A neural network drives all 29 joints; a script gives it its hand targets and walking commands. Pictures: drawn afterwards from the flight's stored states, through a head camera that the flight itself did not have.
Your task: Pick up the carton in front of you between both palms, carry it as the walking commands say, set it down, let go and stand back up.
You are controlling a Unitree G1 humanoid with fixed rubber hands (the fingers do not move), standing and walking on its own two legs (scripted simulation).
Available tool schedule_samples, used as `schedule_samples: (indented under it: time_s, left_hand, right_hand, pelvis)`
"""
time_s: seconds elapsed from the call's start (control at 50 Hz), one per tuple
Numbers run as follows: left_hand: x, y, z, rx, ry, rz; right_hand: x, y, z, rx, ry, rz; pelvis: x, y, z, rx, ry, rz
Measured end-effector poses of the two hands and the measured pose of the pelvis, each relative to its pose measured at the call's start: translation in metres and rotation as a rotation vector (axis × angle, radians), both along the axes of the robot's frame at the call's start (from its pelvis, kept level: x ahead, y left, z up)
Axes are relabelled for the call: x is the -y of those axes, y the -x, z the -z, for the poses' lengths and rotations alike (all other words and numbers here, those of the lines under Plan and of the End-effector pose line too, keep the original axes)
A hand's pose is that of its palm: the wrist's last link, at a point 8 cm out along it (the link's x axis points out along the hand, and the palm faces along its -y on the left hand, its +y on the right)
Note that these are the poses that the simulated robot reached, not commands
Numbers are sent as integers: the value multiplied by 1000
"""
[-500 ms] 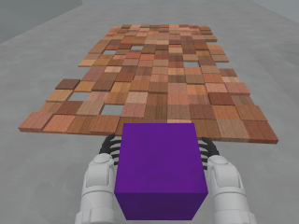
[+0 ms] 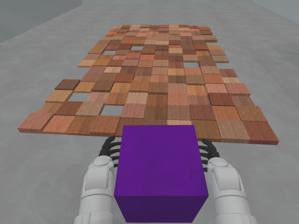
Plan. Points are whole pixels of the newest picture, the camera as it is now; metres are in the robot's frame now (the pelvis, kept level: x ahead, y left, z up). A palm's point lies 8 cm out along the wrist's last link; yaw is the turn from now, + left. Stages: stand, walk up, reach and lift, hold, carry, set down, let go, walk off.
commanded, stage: hold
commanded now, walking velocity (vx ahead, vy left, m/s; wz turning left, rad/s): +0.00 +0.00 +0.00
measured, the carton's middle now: (158, 175) +0.30 +0.00 -0.03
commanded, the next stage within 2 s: carry in 0.08 s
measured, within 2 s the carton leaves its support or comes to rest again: neither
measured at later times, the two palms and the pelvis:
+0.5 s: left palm (105, 132) +0.38 +0.17 +0.08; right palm (203, 134) +0.37 -0.13 +0.07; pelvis +0.10 +0.01 -0.01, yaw +1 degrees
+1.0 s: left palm (105, 85) +0.66 +0.22 +0.08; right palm (176, 86) +0.64 -0.08 +0.08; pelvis +0.38 +0.08 +0.00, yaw +0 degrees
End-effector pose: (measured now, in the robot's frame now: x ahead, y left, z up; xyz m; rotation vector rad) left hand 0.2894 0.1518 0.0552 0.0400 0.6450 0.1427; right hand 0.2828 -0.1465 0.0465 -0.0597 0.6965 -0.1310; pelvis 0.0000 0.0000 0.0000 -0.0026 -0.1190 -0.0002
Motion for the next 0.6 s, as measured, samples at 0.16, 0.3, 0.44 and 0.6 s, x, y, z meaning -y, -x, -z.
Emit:
schedule_samples:
  time_s: [0.16, 0.3, 0.44, 0.6]
  left_hand:
    - [0, -4, 1, 14, 5, -1]
    - [-18, -21, -7, 58, 42, -32]
    - [-23, -64, -21, 6, 68, -39]
    - [-19, -119, -22, -36, 75, -64]
  right_hand:
    - [0, -3, 0, 15, 0, 4]
    - [-17, -27, -12, 59, -23, 8]
    - [-23, -65, -23, 7, -45, 31]
    - [-18, -128, -27, -35, -70, 33]
  pelvis:
    - [-1, -3, 4, -75, 2, -13]
    - [-14, -28, 13, -150, -4, -29]
    - [-18, -75, 6, -199, 25, 9]
    - [-13, -149, 6, -222, 9, -54]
